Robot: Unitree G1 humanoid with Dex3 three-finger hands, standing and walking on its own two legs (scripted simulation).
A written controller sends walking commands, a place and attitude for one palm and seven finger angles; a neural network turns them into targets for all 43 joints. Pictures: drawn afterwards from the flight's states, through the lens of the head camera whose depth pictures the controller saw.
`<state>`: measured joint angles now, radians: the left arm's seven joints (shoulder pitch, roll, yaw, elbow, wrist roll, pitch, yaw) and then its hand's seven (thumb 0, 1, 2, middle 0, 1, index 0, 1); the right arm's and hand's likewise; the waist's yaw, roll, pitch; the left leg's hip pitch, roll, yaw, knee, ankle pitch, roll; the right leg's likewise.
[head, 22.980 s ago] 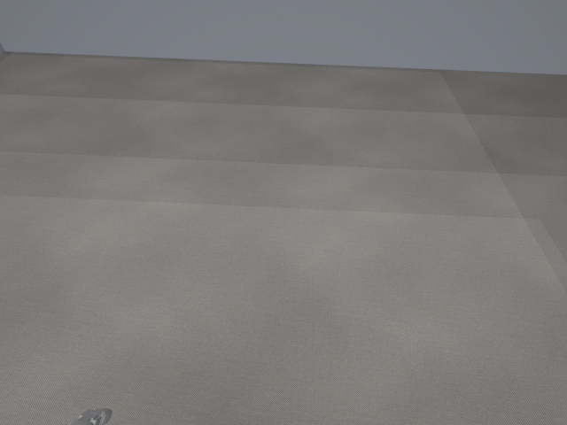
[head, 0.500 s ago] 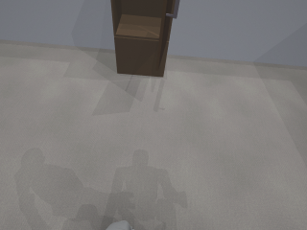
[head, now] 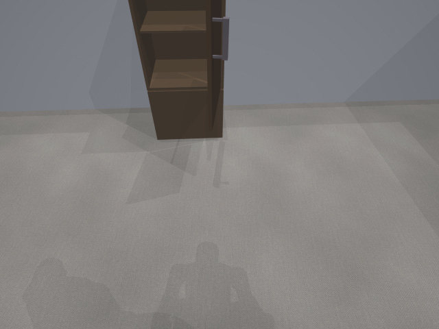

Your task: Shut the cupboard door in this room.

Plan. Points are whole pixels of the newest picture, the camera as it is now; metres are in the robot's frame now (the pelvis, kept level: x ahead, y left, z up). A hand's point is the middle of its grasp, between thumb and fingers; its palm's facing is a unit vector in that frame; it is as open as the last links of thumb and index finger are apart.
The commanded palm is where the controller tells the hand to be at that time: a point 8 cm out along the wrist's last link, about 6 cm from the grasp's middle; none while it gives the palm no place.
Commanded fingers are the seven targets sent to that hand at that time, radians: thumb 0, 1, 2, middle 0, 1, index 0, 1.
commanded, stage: stand and wait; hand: left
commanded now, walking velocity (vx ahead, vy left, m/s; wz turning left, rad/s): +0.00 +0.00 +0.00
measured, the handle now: (220, 39) +1.10 +0.06 +0.07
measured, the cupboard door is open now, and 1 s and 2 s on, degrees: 80 80 80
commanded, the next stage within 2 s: look at it before walking up in 0.32 s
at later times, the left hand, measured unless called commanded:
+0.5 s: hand out of the picture -0.02 +0.12 -0.18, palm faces +0.04 -0.99 -0.13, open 7.4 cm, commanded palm none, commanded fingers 0.00 0.90 0.90 -0.20 -0.30 -0.20 -0.30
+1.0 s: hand out of the picture +0.00 +0.14 -0.18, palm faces +0.03 -0.99 -0.15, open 7.4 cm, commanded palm none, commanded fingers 0.00 0.90 0.90 -0.20 -0.30 -0.20 -0.30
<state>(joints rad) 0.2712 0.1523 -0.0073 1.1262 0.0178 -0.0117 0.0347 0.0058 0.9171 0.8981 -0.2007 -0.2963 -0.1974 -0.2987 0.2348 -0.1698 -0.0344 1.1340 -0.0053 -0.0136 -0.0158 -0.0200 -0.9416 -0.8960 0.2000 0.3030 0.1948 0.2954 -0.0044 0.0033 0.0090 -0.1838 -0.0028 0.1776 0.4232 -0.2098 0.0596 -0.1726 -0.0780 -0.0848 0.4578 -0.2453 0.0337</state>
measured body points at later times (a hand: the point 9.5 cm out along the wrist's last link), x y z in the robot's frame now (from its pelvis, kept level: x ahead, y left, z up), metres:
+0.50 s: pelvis +0.01 -0.02 +0.00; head +0.02 -0.01 +0.45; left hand -0.02 +0.18 -0.16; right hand -0.02 -0.21 -0.16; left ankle +0.02 +0.08 -0.74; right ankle +0.00 -0.14 -0.74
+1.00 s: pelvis +0.02 -0.01 +0.00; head +0.03 +0.00 +0.45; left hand +0.00 +0.20 -0.16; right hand +0.00 -0.21 -0.16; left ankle +0.02 +0.08 -0.74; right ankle +0.00 -0.14 -0.74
